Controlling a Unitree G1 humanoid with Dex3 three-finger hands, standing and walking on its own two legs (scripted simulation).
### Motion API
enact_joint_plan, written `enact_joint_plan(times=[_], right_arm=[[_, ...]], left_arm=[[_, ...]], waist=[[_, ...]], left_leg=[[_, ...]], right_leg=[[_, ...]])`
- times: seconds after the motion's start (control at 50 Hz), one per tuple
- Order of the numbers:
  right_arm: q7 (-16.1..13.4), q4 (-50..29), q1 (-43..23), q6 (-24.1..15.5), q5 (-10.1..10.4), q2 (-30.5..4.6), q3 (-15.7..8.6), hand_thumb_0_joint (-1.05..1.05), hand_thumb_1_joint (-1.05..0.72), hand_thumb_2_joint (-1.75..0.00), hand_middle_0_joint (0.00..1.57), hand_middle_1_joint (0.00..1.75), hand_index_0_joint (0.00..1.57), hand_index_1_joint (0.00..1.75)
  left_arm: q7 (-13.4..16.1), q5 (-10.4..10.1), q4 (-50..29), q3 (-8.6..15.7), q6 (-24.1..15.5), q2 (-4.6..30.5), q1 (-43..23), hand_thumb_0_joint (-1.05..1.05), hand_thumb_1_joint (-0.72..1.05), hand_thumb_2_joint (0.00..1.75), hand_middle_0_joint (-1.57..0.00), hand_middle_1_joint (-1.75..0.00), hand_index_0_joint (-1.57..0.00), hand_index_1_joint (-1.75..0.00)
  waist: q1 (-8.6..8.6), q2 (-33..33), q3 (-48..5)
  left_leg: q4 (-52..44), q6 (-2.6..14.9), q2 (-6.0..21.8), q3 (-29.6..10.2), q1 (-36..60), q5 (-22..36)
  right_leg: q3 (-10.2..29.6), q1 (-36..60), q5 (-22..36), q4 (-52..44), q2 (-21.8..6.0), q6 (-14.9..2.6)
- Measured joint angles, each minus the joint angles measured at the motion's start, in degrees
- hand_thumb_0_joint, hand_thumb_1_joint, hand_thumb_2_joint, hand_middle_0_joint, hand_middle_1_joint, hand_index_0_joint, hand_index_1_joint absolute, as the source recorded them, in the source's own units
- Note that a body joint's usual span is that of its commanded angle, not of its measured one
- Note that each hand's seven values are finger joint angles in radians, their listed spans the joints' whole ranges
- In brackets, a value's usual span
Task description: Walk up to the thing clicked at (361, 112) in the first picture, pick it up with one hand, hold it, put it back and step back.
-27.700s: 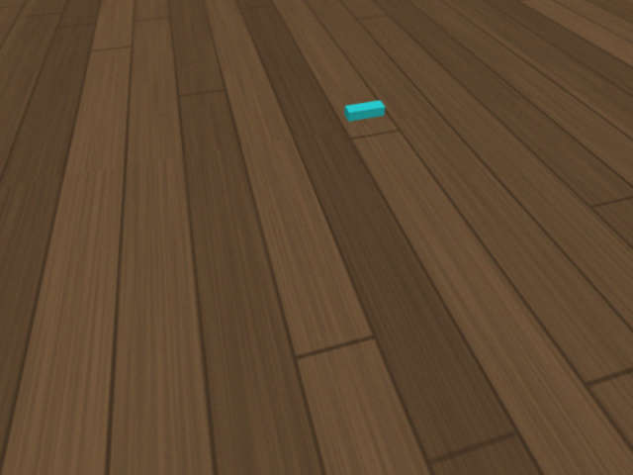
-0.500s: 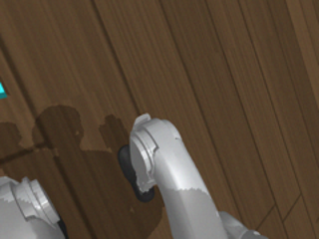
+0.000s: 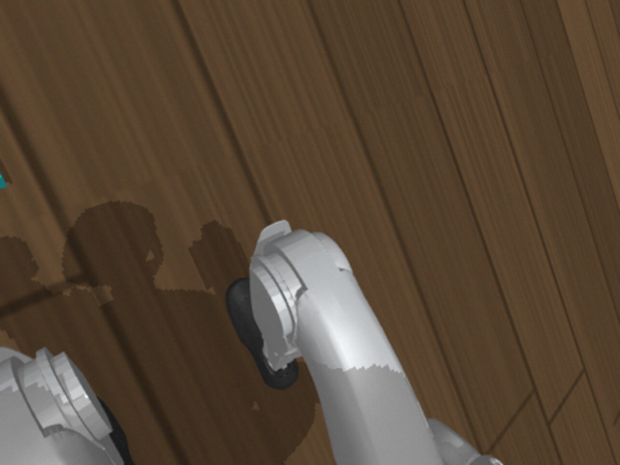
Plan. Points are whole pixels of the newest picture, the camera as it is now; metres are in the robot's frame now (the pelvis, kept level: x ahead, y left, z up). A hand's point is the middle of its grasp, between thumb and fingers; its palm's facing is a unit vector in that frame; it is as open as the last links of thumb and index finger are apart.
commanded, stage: open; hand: left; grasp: from above
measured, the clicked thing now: out of the picture +0.51 +0.27 -0.29
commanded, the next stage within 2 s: withdraw in 0.08 s
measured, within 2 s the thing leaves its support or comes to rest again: neither
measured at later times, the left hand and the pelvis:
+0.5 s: hand out of the picture +0.53 +0.29 -0.19, palm faces -0.27 -0.11 -0.96, open 14.1 cm; pelvis +0.01 +0.00 +0.01, yaw +1 degrees
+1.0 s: hand out of the picture +0.49 +0.27 -0.10, palm faces -0.46 -0.09 -0.88, open 13.7 cm; pelvis -0.01 -0.02 +0.03, yaw +8 degrees
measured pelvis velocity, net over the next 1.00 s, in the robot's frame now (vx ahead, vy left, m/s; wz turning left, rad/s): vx -0.01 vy -0.02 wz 0.14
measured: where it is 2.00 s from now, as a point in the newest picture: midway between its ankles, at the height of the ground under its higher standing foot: (201, 410)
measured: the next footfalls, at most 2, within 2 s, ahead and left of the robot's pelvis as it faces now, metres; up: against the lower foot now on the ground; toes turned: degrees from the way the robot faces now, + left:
none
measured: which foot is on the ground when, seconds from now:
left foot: down 0.00-1.00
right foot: down 0.00-1.00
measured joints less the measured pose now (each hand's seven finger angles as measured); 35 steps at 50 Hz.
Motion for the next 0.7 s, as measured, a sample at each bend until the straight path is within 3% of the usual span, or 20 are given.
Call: enact_joint_plan(times=[0.16, 0.3, 0.42, 0.48, 0.54, 0.58, 0.7], right_arm=[[-0.2, 0.2, -0.4, -0.2, -0.1, -0.2, 0.1, 0.0, -0.9, -0.9, 0.2, 0.3, 0.2, 0.3], [0.2, 0.2, -0.3, -0.2, -0.2, 0.2, -0.4, 0.0, -0.91, -0.9, 0.2, 0.3, 0.2, 0.3], [1.8, 1.1, 1.8, 0.1, 0.4, 1.4, -3.4, 0.0, -0.92, -0.9, 0.2, 0.3, 0.2, 0.3], [3.1, 2.0, 3.3, 0.9, 1.5, 2.0, -5.6, 0.0, -0.92, -0.9, 0.2, 0.3, 0.2, 0.3], [3.9, 3.2, 4.0, 2.0, 3.3, 2.2, -8.1, 0.0, -0.92, -0.9, 0.2, 0.3, 0.2, 0.3], [4.0, 4.1, 3.9, 3.4, 4.7, 2.2, -9.6, 0.0, -0.92, -0.9, 0.2, 0.3, 0.2, 0.3], [2.0, 4.8, 2.0, 8.2, 7.2, 2.0, -13.7, 0.01, -0.92, -0.9, 0.2, 0.3, 0.2, 0.3]], left_arm=[[0.7, 0.1, -0.1, -0.6, 0.2, -0.1, -0.1, 0.0, -0.5, 1.05, -0.08, -1.02, -0.06, -1.03], [0.6, 0.3, -1.4, 0.4, 1.1, -0.5, -0.1, 0.0, -0.5, 1.03, -0.08, -1.03, -0.07, -1.03], [0.2, -0.6, -8.1, 3.6, 4.0, -4.0, 1.8, 0.0, -0.53, 1.02, -0.09, -1.03, -0.08, -1.03], [-0.4, -2.7, -11.7, 2.5, 7.2, -7.8, 2.8, 0.0, -0.54, 1.02, -0.09, -1.03, -0.08, -1.03], [-2.7, -4.9, -16.4, 2.6, 10.6, -11.4, 4.7, 0.0, -0.54, 1.02, -0.09, -1.03, -0.08, -1.03], [-5.0, -6.9, -18.4, 0.5, 13.0, -13.8, 5.1, 0.0, -0.54, 1.03, -0.09, -1.03, -0.08, -1.04], [-15.1, -10.7, -20.5, -2.5, 15.7, -18.3, 5.5, 0.0, -0.53, 1.03, -0.1, -1.03, -0.08, -1.04]], waist=[[-0.17, -0.2, -0.3], [-0.07, 0.1, -0.8], [1.5, 1.7, -3.3], [3.0, 3.3, -6.4], [4.7, 5.5, -10.1], [6.03, 6.7, -12.2], [8.82, 9.4, -15.9]], left_leg=[[-0.1, 0.17, 0.0, 0.0, 0.1, -0.2], [-0.3, 0.17, 0.0, 0.0, -0.1, -0.4], [-1.0, -0.2, -0.1, 0.7, -0.5, -0.7], [-1.9, -0.39, 0.0, 1.6, -0.6, -1.0], [-3.1, -0.46, 0.1, 2.5, -0.7, -1.2], [-4.1, -0.42, 0.2, 3.4, -0.2, -1.3], [-8.0, -0.32, 0.2, 6.0, 3.0, -0.4]], right_leg=[[-0.1, 0.3, -0.2, -0.3, -0.1, 0.1], [-0.2, 0.1, -0.3, -0.4, -0.2, -0.17], [0.3, -0.8, -0.8, -0.3, -0.6, -0.82], [1.0, -1.5, -1.4, -0.3, -0.9, -1.16], [1.8, -2.2, -1.9, -0.7, -1.2, -1.3], [2.5, -2.1, -2.2, -1.0, -1.4, -1.23], [4.4, 0.1, -2.4, -2.9, -2.1, -1.2]])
